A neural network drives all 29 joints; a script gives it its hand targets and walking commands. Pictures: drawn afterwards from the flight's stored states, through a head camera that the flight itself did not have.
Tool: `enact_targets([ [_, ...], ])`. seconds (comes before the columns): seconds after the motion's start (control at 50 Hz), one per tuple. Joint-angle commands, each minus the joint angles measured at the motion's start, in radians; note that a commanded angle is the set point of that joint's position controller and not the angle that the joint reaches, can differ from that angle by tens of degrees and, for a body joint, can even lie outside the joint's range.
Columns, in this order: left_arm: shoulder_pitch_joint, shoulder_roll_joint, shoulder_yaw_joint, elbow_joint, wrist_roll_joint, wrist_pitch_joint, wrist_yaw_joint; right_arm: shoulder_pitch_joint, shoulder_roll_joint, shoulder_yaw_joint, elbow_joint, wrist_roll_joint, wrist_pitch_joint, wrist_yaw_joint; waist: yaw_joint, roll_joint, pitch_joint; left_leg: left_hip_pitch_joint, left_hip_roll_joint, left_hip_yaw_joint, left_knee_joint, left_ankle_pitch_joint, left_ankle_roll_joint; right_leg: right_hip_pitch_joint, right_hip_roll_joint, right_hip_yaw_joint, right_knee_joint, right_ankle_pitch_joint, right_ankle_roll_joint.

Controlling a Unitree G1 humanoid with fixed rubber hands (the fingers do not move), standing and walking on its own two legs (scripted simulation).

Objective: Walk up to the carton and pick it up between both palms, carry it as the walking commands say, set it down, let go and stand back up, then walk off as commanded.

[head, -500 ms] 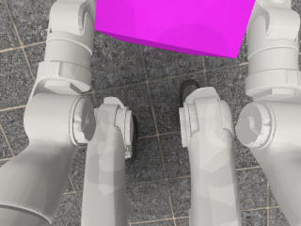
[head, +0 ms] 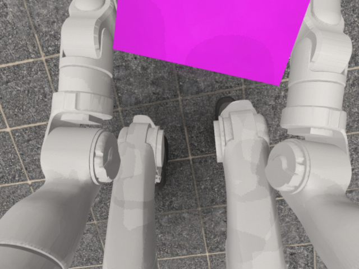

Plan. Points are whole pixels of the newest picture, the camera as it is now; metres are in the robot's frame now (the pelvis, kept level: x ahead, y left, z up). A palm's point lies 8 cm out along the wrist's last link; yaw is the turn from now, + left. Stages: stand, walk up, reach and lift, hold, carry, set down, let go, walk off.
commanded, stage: reach and lift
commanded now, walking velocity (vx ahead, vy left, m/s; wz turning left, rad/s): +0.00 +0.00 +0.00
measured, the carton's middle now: (201, 11) +0.51 -0.07 -0.18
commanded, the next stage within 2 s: none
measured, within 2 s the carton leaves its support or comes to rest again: neither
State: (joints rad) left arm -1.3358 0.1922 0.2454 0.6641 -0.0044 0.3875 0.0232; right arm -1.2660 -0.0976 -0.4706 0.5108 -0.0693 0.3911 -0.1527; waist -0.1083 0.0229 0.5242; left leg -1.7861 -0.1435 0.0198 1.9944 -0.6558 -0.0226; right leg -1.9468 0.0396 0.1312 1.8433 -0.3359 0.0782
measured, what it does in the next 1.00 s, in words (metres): rises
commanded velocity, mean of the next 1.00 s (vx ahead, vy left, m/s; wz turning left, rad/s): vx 0.00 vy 0.00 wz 0.00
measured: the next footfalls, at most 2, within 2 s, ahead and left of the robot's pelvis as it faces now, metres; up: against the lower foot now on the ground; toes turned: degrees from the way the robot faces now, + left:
none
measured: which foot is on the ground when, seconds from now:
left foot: down 0.00-1.00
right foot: down 0.00-1.00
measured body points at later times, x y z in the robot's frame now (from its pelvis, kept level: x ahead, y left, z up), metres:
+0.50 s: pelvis -0.01 +0.00 +0.05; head +0.32 -0.06 +0.33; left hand +0.55 +0.06 -0.06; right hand +0.49 -0.24 -0.06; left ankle +0.10 +0.11 -0.42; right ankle +0.19 -0.14 -0.42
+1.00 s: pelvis -0.01 +0.00 +0.10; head +0.30 -0.06 +0.42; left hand +0.53 +0.06 +0.01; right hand +0.47 -0.24 +0.01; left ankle +0.10 +0.11 -0.42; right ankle +0.19 -0.14 -0.42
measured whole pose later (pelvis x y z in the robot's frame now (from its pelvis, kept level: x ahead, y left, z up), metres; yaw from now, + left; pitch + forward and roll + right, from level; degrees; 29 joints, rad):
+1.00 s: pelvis -0.01 +0.00 +0.10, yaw -1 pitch +16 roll +4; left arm -1.17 0.12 0.30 0.59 0.02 0.42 -0.01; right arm -1.12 -0.03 -0.46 0.41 -0.13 0.47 -0.14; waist -0.10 0.01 0.52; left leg -1.37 -0.13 0.02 1.65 -0.57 -0.01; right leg -1.52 0.05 0.16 1.53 -0.30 0.08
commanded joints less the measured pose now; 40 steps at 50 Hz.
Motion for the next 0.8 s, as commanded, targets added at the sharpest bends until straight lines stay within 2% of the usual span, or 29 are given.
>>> enact_targets([
  [0.0,-0.793,-0.945,-0.493,-0.231,-0.135,-0.055,-0.194,-0.730,0.974,0.685,-0.090,0.147,0.017,0.257,-0.018,-0.029,-2.268,0.264,-0.045,0.044,-0.310,0.215,0.008,1.098,0.079,-0.209,-0.068,0.189,-0.037],
  [0.32,-0.782,-0.975,-0.484,-0.244,-0.123,-0.027,-0.209,-0.690,1.039,0.702,-0.082,0.149,0.060,0.278,0.009,-0.029,-2.309,0.357,-0.045,0.042,-0.417,0.185,0.011,1.194,0.085,-0.198,-0.174,0.145,-0.030],
  [0.78,-0.708,-1.003,-0.493,-0.265,-0.120,-0.018,-0.235,-0.608,1.124,0.761,-0.121,0.146,0.086,0.276,0.036,-0.056,-2.324,0.468,-0.048,0.033,-0.565,0.171,0.017,1.402,0.090,-0.156,-0.338,0.103,-0.023],
])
